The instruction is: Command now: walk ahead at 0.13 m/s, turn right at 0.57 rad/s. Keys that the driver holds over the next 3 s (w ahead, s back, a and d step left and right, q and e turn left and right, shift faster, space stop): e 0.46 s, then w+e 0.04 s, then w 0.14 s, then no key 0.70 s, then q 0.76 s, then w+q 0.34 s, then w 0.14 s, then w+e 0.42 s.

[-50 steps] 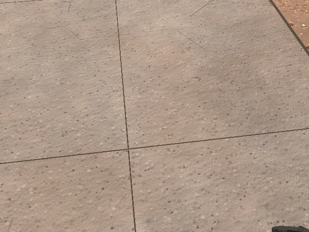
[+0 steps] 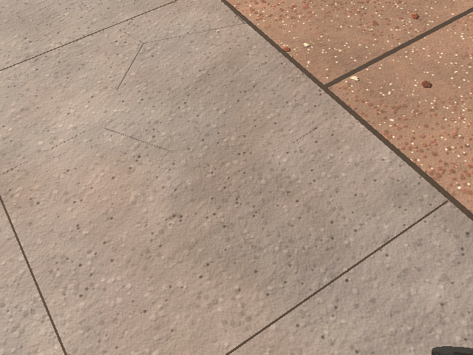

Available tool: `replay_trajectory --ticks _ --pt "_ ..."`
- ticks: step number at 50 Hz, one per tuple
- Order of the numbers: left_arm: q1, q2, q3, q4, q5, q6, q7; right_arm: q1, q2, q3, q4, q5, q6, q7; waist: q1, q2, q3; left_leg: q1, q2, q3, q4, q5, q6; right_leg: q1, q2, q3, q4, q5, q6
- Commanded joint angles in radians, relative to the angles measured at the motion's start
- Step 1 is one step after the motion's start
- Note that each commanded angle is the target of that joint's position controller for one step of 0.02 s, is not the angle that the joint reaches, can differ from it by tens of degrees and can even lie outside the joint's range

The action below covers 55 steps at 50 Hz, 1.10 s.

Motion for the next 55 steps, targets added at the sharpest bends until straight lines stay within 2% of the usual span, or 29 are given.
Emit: replay_trajectory --ticks 1,5,6,7,8,9,10,11,12,14,19,23,26,27,28,29,30,31,33,34,38,40,46,48,49,50,51,53,55 --pt "-0.021 0.159 0.043 -0.070 -0.004 0.009 0.018 0.011 -0.076 -0.020 -0.053 0.008 -0.002 0.008 -0.020 -0.134 -0.193 0.190 -0.063 0.034 -0.112 0.070 -0.004 0.037 -0.213 0.171 -0.018 0.468 -0.125" --pt "-0.065 0.138 0.036 -0.088 -0.005 0.018 0.021 0.047 -0.109 -0.041 -0.054 0.007 -0.018 0.015 -0.064 -0.170 -0.165 0.288 -0.069 0.011 -0.334 0.090 0.043 0.083 -0.197 0.301 0.081 0.293 -0.079" --pt "-0.066 0.112 0.028 -0.097 -0.002 0.016 0.021 0.075 -0.131 -0.048 -0.052 -0.002 -0.026 0.010 -0.076 -0.149 -0.174 0.392 -0.007 -0.013 -0.413 0.232 0.077 0.048 -0.153 0.288 0.150 0.201 -0.040" --pt "-0.020 0.051 0.010 -0.106 0.017 0.011 0.019 0.102 -0.193 -0.060 -0.062 -0.019 -0.024 -0.001 -0.052 0.016 -0.242 0.563 0.207 -0.183 -0.401 0.516 0.158 -0.055 -0.066 0.175 0.358 -0.106 0.014" --pt "0.089 0.054 0.009 -0.121 0.005 0.012 0.019 0.122 -0.214 -0.066 -0.041 -0.044 -0.004 -0.001 0.011 0.281 -0.278 0.690 0.390 -0.470 -0.421 0.640 0.349 -0.263 0.046 0.055 0.532 -0.545 0.069" --pt "0.128 0.147 0.031 -0.088 0.010 0.012 0.017 0.109 -0.159 -0.058 -0.059 -0.019 0.003 0.000 -0.005 0.216 -0.270 0.675 0.406 -0.505 -0.431 0.515 0.390 -0.316 -0.029 0.053 0.710 -0.508 0.109" --pt "0.074 0.191 0.049 -0.074 -0.003 0.024 0.018 0.086 -0.106 -0.044 -0.073 -0.013 0.008 -0.003 -0.028 0.131 -0.223 0.624 0.340 -0.362 -0.416 0.432 0.351 -0.332 -0.056 0.037 0.789 -0.429 0.129" --pt "0.052 0.181 0.053 -0.065 -0.007 0.040 0.023 0.053 -0.091 -0.038 -0.080 -0.012 0.017 -0.004 -0.023 0.078 -0.192 0.571 0.278 -0.260 -0.423 0.342 0.314 -0.331 -0.075 0.018 0.815 -0.369 0.146" --pt "0.031 0.171 0.052 -0.075 -0.006 0.053 0.026 0.023 -0.087 -0.036 -0.083 -0.003 0.025 -0.008 -0.023 0.082 -0.157 0.522 0.254 -0.207 -0.441 0.275 0.303 -0.335 -0.094 0.008 0.818 -0.321 0.156" --pt "0.017 0.113 0.038 -0.089 -0.010 0.062 0.020 0.009 -0.098 -0.039 -0.078 -0.013 0.037 -0.015 -0.023 0.116 -0.122 0.446 0.191 -0.084 -0.482 0.240 0.292 -0.281 -0.100 -0.054 0.753 -0.257 0.165" --pt "-0.046 0.074 0.021 -0.130 -0.003 0.053 0.006 0.023 -0.131 -0.058 -0.063 -0.007 0.051 -0.020 -0.059 0.145 -0.178 0.513 0.237 -0.001 -0.485 0.292 0.329 -0.200 -0.148 -0.102 0.516 -0.221 0.158" --pt "-0.041 0.093 0.028 -0.138 -0.002 0.058 -0.014 0.015 -0.159 -0.070 -0.051 0.008 0.058 -0.008 -0.060 0.160 -0.178 0.501 0.265 0.041 -0.474 0.247 0.318 -0.096 -0.147 -0.150 0.348 -0.185 0.123" --pt "0.047 0.089 0.037 -0.099 -0.003 0.058 -0.029 0.013 -0.164 -0.075 -0.032 0.039 0.061 0.000 -0.012 0.126 -0.167 0.370 0.244 0.077 -0.453 -0.166 0.251 0.095 -0.110 -0.204 0.127 -0.092 0.044" --pt "0.121 0.096 0.044 -0.064 -0.003 0.055 -0.026 0.027 -0.121 -0.063 -0.017 0.039 0.060 0.003 0.012 0.079 -0.160 0.256 0.199 0.126 -0.372 -0.304 0.201 0.223 -0.093 -0.188 0.072 -0.125 0.008" --pt "0.213 0.145 0.058 -0.041 -0.003 0.048 -0.015 0.009 -0.034 -0.036 -0.027 0.019 0.056 0.017 0.038 -0.135 -0.131 0.053 0.098 0.245 -0.073 -0.394 0.109 0.340 -0.263 0.085 -0.078 -0.282 -0.068" --pt "0.207 0.277 0.076 -0.071 0.007 0.028 -0.014 -0.055 -0.034 -0.036 -0.091 0.006 0.039 0.021 0.044 -0.313 -0.068 -0.234 -0.044 0.205 0.156 -0.474 0.064 0.316 -0.490 0.511 -0.208 -0.432 -0.240" --pt "0.173 0.223 0.060 -0.077 0.040 -0.005 -0.014 -0.129 -0.106 -0.057 -0.105 0.033 0.014 0.020 0.072 -0.224 -0.041 -0.242 0.005 0.066 0.245 -0.392 0.087 0.237 -0.495 0.555 -0.296 -0.553 -0.267" --pt "0.113 0.177 0.041 -0.071 0.038 -0.027 -0.010 -0.094 -0.137 -0.069 -0.088 0.048 0.005 0.024 0.020 -0.225 0.000 -0.241 0.033 0.051 0.242 -0.272 0.105 0.222 -0.462 0.469 -0.301 -0.534 -0.217" --pt "0.051 0.113 0.017 -0.068 0.018 -0.042 0.000 -0.034 -0.132 -0.073 -0.031 0.016 -0.001 0.022 -0.012 -0.198 -0.002 -0.188 0.052 0.058 0.194 -0.119 0.087 0.236 -0.376 0.293 -0.278 -0.313 -0.138" --pt "0.048 0.103 0.010 -0.065 0.024 -0.045 0.005 -0.021 -0.117 -0.071 -0.015 0.007 -0.003 0.024 -0.022 -0.183 -0.008 -0.134 0.045 0.072 0.186 -0.056 0.075 0.220 -0.342 0.217 -0.273 -0.148 -0.119" --pt "0.062 0.089 0.005 -0.043 0.031 -0.048 0.016 0.000 -0.043 -0.047 0.017 0.004 -0.004 0.035 -0.036 -0.128 -0.072 0.041 0.020 0.105 0.027 0.095 0.037 0.209 -0.275 0.000 -0.190 0.430 -0.086" --pt "0.082 0.101 0.009 -0.025 0.027 -0.042 0.017 -0.041 -0.023 -0.035 0.009 0.008 0.002 0.041 -0.013 -0.144 -0.067 0.113 0.010 0.114 -0.088 0.129 0.034 0.187 -0.267 -0.031 -0.171 0.489 -0.081" --pt "0.096 0.116 0.016 0.024 0.009 -0.024 0.008 -0.057 -0.063 -0.037 0.001 0.011 -0.001 0.052 0.000 -0.146 -0.054 0.196 -0.014 0.113 -0.249 0.038 0.083 0.228 -0.323 0.055 -0.077 0.527 -0.110" --pt "0.091 0.097 0.010 0.040 0.004 -0.022 0.010 0.017 -0.082 -0.043 0.029 -0.005 -0.013 0.047 -0.048 -0.100 -0.093 0.364 -0.015 0.107 -0.417 0.268 0.124 0.220 -0.275 0.049 0.006 0.512 -0.060" --pt "0.105 0.079 0.004 0.034 0.026 -0.031 0.012 0.065 -0.139 -0.053 0.037 -0.016 -0.018 0.037 -0.049 -0.045 -0.173 0.530 0.070 0.023 -0.375 0.623 0.160 0.174 -0.218 0.015 0.084 0.455 -0.011" --pt "0.222 0.045 -0.006 0.044 0.040 -0.038 0.011 0.093 -0.172 -0.059 0.053 -0.018 -0.013 0.030 0.006 0.081 -0.293 0.784 0.178 -0.079 -0.271 0.801 0.275 0.015 -0.163 -0.009 0.165 0.229 0.048" --pt "0.188 0.042 -0.013 0.060 0.040 -0.034 0.018 0.118 -0.078 -0.039 0.064 -0.006 0.001 0.027 -0.049 0.122 -0.336 0.792 0.235 -0.145 -0.296 0.770 0.357 -0.016 -0.126 -0.028 0.257 -0.022 0.097" --pt "0.088 0.048 -0.008 0.037 0.019 -0.005 0.023 0.076 -0.027 -0.012 0.083 0.000 0.015 0.030 -0.050 0.165 -0.240 0.676 0.267 -0.220 -0.400 0.538 0.369 -0.086 -0.123 -0.019 0.358 -0.448 0.127" --pt "0.087 0.058 0.000 0.045 0.018 0.027 0.030 0.006 -0.067 -0.018 0.079 -0.002 0.015 0.033 -0.027 0.121 -0.162 0.537 0.252 -0.192 -0.458 0.317 0.332 -0.071 -0.152 -0.021 0.352 -0.444 0.139"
